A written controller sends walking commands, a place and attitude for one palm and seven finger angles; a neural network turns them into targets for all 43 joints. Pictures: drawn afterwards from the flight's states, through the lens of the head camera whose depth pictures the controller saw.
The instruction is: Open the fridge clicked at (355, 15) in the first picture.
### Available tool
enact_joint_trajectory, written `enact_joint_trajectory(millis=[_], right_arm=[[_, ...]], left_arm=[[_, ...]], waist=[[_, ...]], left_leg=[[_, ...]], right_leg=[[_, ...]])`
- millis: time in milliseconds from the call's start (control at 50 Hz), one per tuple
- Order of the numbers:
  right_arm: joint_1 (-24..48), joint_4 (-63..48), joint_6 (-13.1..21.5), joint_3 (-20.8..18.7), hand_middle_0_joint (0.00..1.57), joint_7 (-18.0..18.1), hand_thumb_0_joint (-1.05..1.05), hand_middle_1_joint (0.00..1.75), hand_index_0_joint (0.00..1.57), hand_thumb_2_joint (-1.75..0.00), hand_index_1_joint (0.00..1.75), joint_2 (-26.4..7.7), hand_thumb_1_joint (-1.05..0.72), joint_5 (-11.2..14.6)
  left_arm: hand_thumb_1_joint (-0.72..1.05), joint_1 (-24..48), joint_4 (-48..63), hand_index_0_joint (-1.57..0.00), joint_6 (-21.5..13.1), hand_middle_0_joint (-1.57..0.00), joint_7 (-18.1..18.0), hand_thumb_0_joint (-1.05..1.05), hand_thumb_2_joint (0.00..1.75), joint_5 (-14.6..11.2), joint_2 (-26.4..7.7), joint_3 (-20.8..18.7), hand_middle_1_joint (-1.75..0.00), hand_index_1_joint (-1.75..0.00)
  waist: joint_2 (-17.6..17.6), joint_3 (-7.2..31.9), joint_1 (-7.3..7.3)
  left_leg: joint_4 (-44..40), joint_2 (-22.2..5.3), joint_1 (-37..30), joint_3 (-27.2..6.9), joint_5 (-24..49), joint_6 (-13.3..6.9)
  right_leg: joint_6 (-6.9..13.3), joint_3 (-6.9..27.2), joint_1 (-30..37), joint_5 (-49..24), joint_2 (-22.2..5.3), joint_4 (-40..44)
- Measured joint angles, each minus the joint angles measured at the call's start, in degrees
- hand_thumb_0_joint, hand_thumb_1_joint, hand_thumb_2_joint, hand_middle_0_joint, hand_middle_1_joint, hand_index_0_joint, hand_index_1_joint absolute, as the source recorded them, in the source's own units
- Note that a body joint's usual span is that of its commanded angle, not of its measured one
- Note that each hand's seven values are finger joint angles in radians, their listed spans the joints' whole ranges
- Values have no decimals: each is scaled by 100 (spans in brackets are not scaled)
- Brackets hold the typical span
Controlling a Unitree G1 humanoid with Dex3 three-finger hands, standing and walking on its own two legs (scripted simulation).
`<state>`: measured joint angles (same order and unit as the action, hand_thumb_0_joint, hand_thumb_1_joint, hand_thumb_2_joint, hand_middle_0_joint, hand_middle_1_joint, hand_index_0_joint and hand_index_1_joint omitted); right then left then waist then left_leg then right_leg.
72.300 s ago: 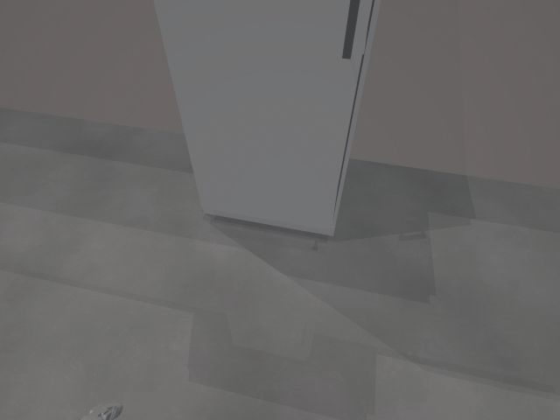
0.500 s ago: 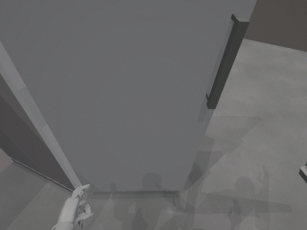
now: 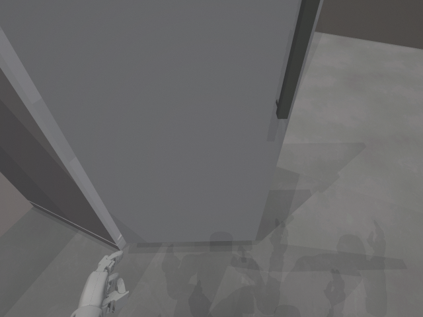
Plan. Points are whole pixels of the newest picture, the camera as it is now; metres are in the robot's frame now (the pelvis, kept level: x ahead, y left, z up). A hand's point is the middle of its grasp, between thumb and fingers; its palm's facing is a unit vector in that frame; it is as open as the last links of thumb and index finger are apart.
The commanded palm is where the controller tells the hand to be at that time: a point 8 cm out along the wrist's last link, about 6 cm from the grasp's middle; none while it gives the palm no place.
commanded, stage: step back with the hand held close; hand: right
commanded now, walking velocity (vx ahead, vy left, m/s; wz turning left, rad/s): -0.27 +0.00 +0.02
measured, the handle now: (292, 59) +0.54 -0.14 +0.23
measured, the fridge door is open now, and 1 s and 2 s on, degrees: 64 64 64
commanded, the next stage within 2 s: stop stepping back and stand still in 0.56 s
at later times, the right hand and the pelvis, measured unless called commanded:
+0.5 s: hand out of the picture +0.14 -0.27 +0.17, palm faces +0.39 +0.82 -0.42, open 7.4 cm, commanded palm +0.08 -0.30 +0.19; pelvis -0.07 -0.01 +0.00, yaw +3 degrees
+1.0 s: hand out of the picture -0.01 -0.30 +0.18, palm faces +0.55 +0.77 -0.32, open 7.4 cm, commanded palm -0.05 -0.32 +0.19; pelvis -0.19 -0.02 +0.01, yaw +0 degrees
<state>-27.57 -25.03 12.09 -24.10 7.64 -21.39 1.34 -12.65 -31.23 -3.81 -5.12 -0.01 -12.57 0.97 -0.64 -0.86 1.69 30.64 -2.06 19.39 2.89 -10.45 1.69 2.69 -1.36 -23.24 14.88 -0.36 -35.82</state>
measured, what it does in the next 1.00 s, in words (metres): walks backwards: left foot, then left foot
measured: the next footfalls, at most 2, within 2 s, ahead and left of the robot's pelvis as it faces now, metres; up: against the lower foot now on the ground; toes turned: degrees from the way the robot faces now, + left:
left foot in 0.40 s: -0.13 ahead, +0.12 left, +0.00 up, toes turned +1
left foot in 0.84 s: -0.12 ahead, +0.06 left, +0.00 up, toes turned +3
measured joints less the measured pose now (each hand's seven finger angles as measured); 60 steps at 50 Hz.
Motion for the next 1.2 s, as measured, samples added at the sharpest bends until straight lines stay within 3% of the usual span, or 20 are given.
enact_joint_trajectory(millis=[60, 120, 240, 300, 380, 420, 460, 500, 560, 640, 720, 780, 820, 860, 920, 960, 1060, 1120, 1160, 1200], right_arm=[[-87, -176, 39, 85, 21, 56, 1, 30, 21, -90, 31, 34, -89, 27], [-67, -370, 86, 148, 21, 107, 1, 30, 21, -90, 31, -17, -89, 42], [243, -281, 207, -136, 21, 74, 1, 30, 21, -90, 31, -303, -89, -90], [-23, -363, 283, -350, 21, 114, 1, 30, 21, -90, 31, -396, -89, 42], [-404, -475, 279, -384, 21, 109, 1, 30, 20, -90, 31, -415, -89, 216], [-314, -387, 300, -149, 21, 59, 1, 30, 20, -90, 31, -264, -89, 180], [-174, -245, 264, 129, 21, 1, 1, 30, 20, -90, 31, -200, -89, 118], [-36, -213, 175, 253, 21, -63, 1, 30, 21, -90, 31, -238, -89, 80], [340, -189, 17, 209, 21, -109, 1, 30, 21, -90, 31, -350, -89, 115], [373, -336, -89, 14, 21, -142, 1, 30, 21, -90, 31, -520, -89, 200], [-268, -749, -134, -126, 21, -124, 1, 30, 21, -90, 31, -614, -89, 239], [-644, -792, -164, -175, 21, -86, 1, 30, 21, -90, 31, -676, -89, 213], [-820, -814, -250, -286, 22, -28, 1, 30, 21, -90, 31, -811, -89, 205], [-865, -881, -278, -354, 21, 20, 1, 30, 21, -90, 31, -739, -89, 199], [-618, -721, -305, -138, 21, 10, 1, 30, 21, -90, 31, -366, -89, 172], [-299, -392, -248, -1, 21, 63, 1, 30, 21, -90, 31, -145, -89, 112], [362, 309, -301, 291, 21, 244, 1, 30, 20, -90, 31, 294, -89, -2], [449, 437, -309, 165, 21, 222, 1, 30, 20, -90, 30, 64, -89, -3], [296, 307, -286, 35, 21, 163, 1, 30, 20, -90, 30, -167, -89, 17], [99, 59, -230, -29, 21, 122, 2, 30, 20, -90, 30, -301, -89, 16]], left_arm=[[91, -59, -135, -21, -59, -21, 29, 1, 90, 27, -13, 5, -30, -30], [91, -97, -254, -21, -96, -21, 1, 1, 90, 55, -40, 12, -30, -30], [91, -244, -368, -21, -279, -20, 25, 1, 90, 97, 179, -91, -30, -30], [91, -276, -423, -21, -361, -20, 146, 1, 90, 99, 300, -60, -30, -30], [90, -42, -379, -21, -401, -21, 226, 1, 90, 127, 350, 7, -30, -30], [90, 222, -513, -21, -336, -21, 207, 1, 90, 135, 253, 2, -30, -30], [91, 294, -695, -21, -269, -21, 135, 1, 90, 135, 212, 1, -30, -30], [91, 233, -721, -21, -221, -21, 69, 1, 90, 74, 223, 31, -30, -30], [91, 384, -623, -21, -175, -21, 16, 1, 90, 25, 250, 52, -30, -30], [91, 543, -301, -21, -352, -21, 188, 1, 90, 108, 281, 12, -30, -30], [91, 347, -33, -21, -384, -21, 256, 1, 90, 103, 267, -58, -30, -30], [91, 70, -22, -21, -317, -20, 213, 1, 90, 94, 225, -124, -30, -30], [91, -122, -47, -21, -270, -20, 170, 1, 90, 67, 215, -131, -30, -30], [91, -141, -195, -21, -218, -20, 138, 1, 90, 68, 95, -128, -30, -30], [91, -265, -722, -21, -66, -20, 112, 1, 90, 81, 0, -148, -30, -30], [91, -473, -903, -21, -67, -20, 43, 1, 90, 66, 26, -115, -30, -30], [91, -657, -804, -21, -360, -20, -136, 1, 90, 62, -162, -161, -30, -30], [91, -368, -798, -21, -432, -20, -99, 1, 90, 49, 132, -99, -30, -30], [91, -343, -704, -21, -516, -20, -3, 1, 90, 80, 361, 0, -30, -30], [91, -401, -590, -21, -584, -20, 103, 1, 90, 82, 483, 98, -30, -30]], waist=[[82, 0, 19], [153, -68, -7], [-61, -7, -224], [-34, 267, -177], [183, 418, 74], [70, 303, 248], [30, 281, 296], [160, 326, 250], [365, 79, 69], [374, -218, -161], [251, -137, -302], [152, 63, -329], [316, 235, -288], [437, 307, -10], [431, 485, 182], [548, 693, 226], [231, 847, -46], [463, 540, -167], [521, 448, -318], [449, 358, -392]], left_leg=[[17, -11, 103, 5, 90, -12], [154, -25, 180, 13, 11, 19], [2243, 644, 224, -233, -1177, -46], [1654, 724, -354, -109, -1613, -149], [-503, 489, -1279, -216, -1248, -356], [-669, 508, -1240, -391, -946, -340], [-588, 513, -1236, -468, -1033, -207], [-446, 435, -1205, -470, -1109, -120], [684, 376, -670, -433, -945, -11], [2026, 616, 142, -520, -1771, -92], [1978, 621, 266, -196, -1530, -148], [1173, 610, -258, 110, -1641, -276], [124, 492, -830, 148, -1791, -435], [-329, 345, -758, -76, -1132, -587], [-158, 249, -611, -55, -693, -463], [-260, 111, -656, -37, -666, -382], [460, -3, -327, 189, -993, -213], [1501, 50, 126, -144, -1450, -172], [1890, 172, 363, -78, -1518, -153], [1524, 249, 333, 98, -1350, -147]], right_leg=[[-71, 57, -174, 313, 41, -204], [-31, 76, -214, -100, 61, -166], [115, 393, -270, -837, -63, 328], [51, 341, -346, -1190, -124, 832], [-96, -46, -633, -1503, -83, 1115], [-232, -66, -908, -870, -154, 498], [-298, -43, -846, -259, -110, -58], [-270, -140, -475, -737, -35, -2], [81, -195, -30, -776, 76, 674], [131, -214, 194, -1218, -38, 1183], [104, -156, 204, -1553, -177, 1554], [4, -68, 34, -1256, -167, 1647], [-176, -181, -287, -497, -4, 1337], [-318, -90, -919, 270, 124, -133], [-419, 87, -1171, 309, 145, -2116], [-348, -22, -727, 316, 40, -1989], [-95, 55, 845, 591, -278, 369], [-359, -123, 912, 382, -133, 248], [-423, -128, 1008, 288, -156, 394], [-465, -70, 1063, 224, -245, 483]])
